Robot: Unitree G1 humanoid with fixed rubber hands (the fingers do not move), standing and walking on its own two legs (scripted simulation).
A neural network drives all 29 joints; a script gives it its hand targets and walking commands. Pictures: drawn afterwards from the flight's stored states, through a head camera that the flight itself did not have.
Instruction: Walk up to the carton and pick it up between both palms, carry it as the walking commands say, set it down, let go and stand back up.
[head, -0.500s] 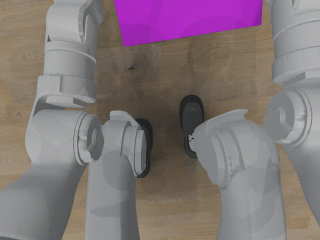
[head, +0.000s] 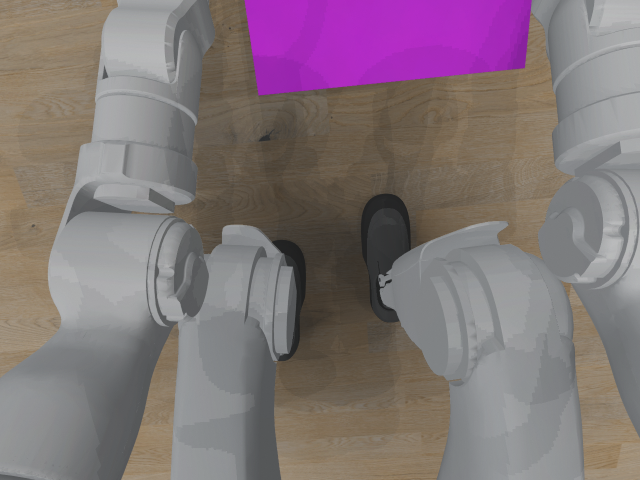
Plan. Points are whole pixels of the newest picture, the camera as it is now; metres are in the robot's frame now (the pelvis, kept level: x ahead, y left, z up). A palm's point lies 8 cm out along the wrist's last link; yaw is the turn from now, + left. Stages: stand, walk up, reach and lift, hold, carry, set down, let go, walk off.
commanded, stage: set down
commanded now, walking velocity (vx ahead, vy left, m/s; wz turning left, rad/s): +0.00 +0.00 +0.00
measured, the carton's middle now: out of the picture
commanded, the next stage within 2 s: none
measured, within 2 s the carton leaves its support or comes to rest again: neither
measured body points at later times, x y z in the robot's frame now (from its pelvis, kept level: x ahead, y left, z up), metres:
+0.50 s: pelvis +0.00 +0.00 -0.01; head +0.38 -0.01 +0.21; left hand +0.57 +0.11 -0.19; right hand +0.56 -0.20 -0.20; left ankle +0.09 +0.09 -0.34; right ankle +0.15 -0.08 -0.34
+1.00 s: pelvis +0.00 +0.00 -0.01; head +0.39 -0.01 +0.21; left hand +0.57 +0.11 -0.19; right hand +0.57 -0.20 -0.20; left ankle +0.09 +0.09 -0.34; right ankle +0.15 -0.08 -0.34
